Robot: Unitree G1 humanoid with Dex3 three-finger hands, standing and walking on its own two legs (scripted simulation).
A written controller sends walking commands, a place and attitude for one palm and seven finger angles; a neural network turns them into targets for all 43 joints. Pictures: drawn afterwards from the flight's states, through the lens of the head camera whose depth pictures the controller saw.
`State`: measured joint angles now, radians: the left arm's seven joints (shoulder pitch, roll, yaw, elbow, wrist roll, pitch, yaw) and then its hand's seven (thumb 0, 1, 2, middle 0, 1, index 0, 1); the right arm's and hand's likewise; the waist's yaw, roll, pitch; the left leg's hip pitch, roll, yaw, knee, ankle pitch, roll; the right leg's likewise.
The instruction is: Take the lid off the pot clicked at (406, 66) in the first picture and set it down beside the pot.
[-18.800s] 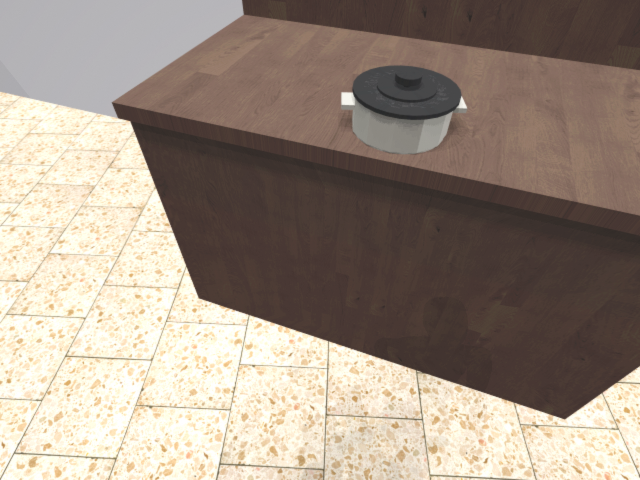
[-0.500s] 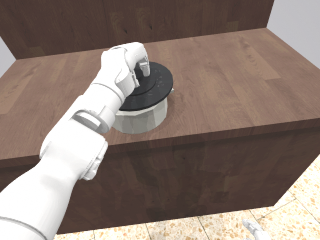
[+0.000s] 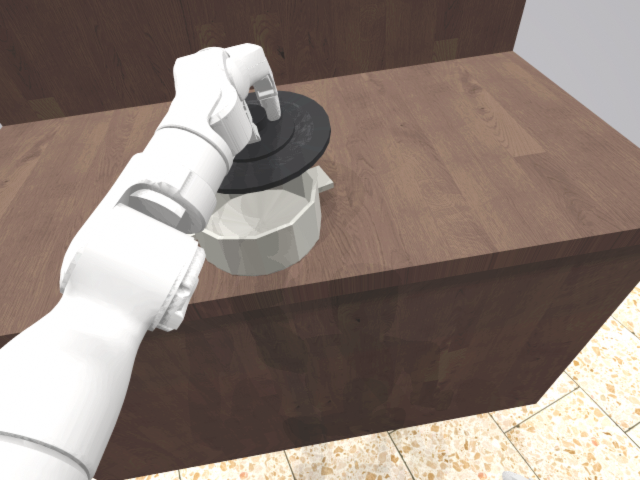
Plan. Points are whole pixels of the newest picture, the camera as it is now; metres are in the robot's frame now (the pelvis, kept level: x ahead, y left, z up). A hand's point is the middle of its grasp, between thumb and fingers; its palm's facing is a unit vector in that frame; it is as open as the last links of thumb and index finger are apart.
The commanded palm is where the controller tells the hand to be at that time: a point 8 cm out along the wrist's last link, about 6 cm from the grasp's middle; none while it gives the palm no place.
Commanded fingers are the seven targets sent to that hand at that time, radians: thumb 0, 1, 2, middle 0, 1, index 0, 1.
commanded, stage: lift the lid straight up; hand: left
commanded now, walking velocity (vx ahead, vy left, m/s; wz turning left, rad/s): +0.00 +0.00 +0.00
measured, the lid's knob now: (247, 119) +0.50 +0.08 +0.23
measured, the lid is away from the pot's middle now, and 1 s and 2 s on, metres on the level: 0.02 0.01 0.13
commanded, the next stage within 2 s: move the lid sideways beside the pot in 0.80 s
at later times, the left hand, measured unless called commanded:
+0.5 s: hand (221, 86) +0.43 +0.09 +0.30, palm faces -0.17 -0.16 -0.97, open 7.5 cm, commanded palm +0.43 +0.09 +0.36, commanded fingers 0.00 0.67 1.03 -0.69 -1.01 -0.79 -1.00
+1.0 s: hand (224, 71) +0.45 +0.08 +0.31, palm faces -0.16 -0.13 -0.98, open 7.5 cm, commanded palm +0.43 +0.11 +0.37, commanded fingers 0.00 0.67 1.03 -0.69 -1.01 -0.79 -1.00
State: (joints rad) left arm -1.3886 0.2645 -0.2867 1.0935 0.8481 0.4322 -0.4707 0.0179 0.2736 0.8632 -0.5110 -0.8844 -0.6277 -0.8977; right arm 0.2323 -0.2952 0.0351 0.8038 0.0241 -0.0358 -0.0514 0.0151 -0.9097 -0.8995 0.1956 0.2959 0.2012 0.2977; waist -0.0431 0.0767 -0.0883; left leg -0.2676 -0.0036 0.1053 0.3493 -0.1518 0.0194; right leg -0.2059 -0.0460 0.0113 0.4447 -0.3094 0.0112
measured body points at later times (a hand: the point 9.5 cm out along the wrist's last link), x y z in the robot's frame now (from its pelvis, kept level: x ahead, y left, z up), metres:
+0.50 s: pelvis -0.01 +0.00 +0.00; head -0.02 -0.04 +0.45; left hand +0.44 +0.09 +0.36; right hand +0.16 -0.23 -0.12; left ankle +0.01 +0.12 -0.74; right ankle -0.05 -0.12 -0.74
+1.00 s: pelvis -0.01 +0.01 +0.00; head -0.02 -0.03 +0.45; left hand +0.45 +0.09 +0.37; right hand +0.09 -0.25 -0.14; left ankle +0.01 +0.12 -0.74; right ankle -0.05 -0.12 -0.74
